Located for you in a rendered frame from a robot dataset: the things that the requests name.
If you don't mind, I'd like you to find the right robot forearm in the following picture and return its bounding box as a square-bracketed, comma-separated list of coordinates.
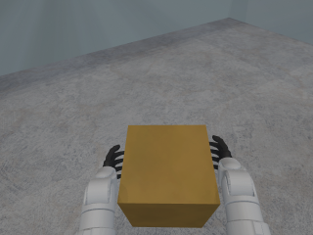
[217, 157, 271, 235]

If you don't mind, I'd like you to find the robot right hand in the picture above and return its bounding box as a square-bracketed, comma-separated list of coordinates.
[209, 135, 232, 169]

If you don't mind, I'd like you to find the left robot forearm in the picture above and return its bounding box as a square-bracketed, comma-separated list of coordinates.
[74, 166, 118, 235]

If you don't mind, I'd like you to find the carton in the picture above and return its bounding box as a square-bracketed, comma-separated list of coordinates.
[117, 124, 221, 228]

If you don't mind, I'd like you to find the robot left hand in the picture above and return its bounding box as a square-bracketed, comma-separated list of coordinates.
[103, 144, 125, 179]

